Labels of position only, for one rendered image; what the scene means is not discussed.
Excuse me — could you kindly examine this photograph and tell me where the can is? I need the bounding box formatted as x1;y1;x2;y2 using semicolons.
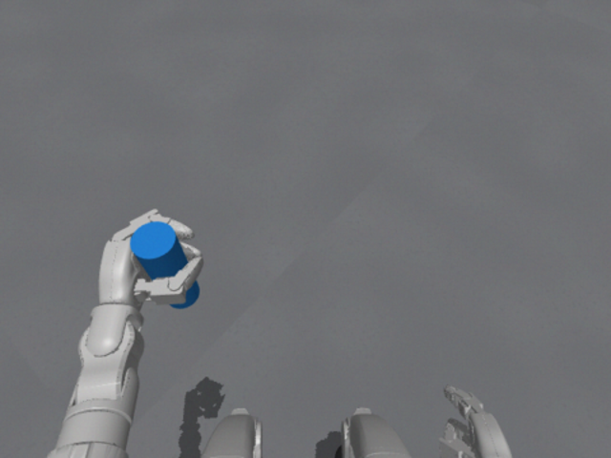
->
130;221;200;309

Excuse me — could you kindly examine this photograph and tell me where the right robot hand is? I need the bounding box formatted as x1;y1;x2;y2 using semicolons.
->
439;385;513;458

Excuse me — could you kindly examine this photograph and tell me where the left robot arm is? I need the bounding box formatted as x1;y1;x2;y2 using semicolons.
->
46;302;144;458

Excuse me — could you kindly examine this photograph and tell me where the left robot hand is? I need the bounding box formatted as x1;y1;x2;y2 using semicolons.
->
98;209;203;311

